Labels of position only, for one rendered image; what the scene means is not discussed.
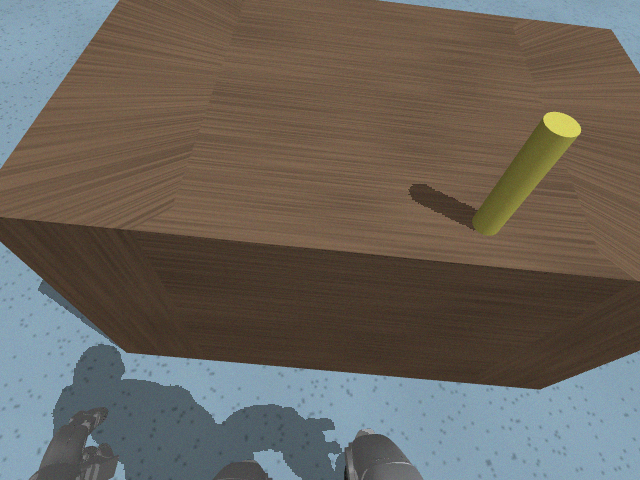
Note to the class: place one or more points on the left robot hand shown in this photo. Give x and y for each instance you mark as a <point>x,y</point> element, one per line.
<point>68,445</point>

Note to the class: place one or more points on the left robot arm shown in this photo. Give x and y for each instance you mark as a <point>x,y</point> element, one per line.
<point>58,471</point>

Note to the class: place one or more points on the can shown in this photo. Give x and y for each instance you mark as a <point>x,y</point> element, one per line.
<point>548,142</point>

